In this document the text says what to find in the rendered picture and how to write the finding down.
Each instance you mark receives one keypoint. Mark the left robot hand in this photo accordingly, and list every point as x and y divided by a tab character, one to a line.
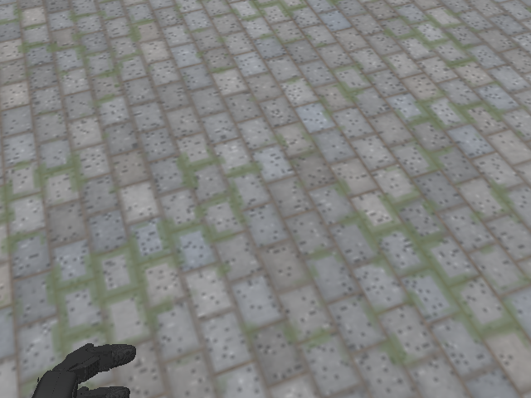
79	366

